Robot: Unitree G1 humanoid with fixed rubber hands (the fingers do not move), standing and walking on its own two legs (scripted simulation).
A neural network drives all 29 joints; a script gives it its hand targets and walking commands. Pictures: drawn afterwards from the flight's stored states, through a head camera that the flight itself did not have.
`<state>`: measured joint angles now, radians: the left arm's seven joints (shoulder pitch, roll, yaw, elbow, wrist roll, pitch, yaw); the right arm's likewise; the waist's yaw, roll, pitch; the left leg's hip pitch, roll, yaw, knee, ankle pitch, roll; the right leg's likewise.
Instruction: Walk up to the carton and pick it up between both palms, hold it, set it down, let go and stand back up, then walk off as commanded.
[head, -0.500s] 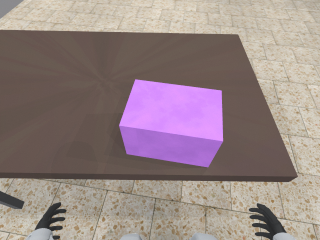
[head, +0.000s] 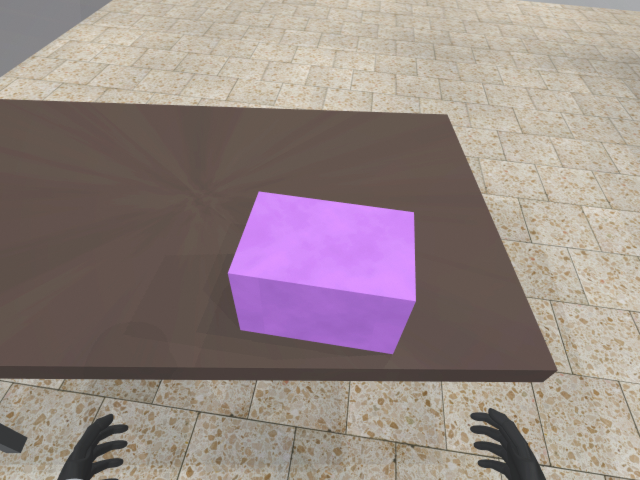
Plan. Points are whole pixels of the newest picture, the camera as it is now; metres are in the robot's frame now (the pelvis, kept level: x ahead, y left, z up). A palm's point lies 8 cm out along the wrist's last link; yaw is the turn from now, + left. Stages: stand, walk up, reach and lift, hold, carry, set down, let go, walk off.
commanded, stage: reach and lift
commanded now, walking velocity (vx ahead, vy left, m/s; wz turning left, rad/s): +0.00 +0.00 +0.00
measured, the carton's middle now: (325, 272) +0.43 +0.01 -0.03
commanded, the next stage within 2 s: none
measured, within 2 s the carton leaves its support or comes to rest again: neither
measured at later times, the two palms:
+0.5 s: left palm (103, 427) +0.19 +0.28 -0.03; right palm (521, 448) +0.18 -0.22 -0.02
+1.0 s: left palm (95, 413) +0.19 +0.27 +0.02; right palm (503, 425) +0.19 -0.18 +0.01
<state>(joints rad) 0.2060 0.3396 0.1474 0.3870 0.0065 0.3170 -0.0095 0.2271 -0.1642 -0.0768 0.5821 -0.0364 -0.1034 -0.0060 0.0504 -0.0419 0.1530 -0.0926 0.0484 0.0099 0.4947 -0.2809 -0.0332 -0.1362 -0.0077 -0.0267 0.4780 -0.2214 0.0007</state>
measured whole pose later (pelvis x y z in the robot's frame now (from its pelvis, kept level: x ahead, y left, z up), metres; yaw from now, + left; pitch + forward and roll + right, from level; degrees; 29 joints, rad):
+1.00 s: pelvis +0.03 +0.04 +0.01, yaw -1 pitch -6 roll -2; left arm 0.41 0.30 -0.01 0.08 -0.22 -0.10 -0.05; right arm 0.43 -0.13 -0.05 0.13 0.17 -0.21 -0.08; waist 0.04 0.02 0.10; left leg 0.00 0.03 0.04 0.40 -0.28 0.01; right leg 0.00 -0.02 0.01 0.28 -0.16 0.05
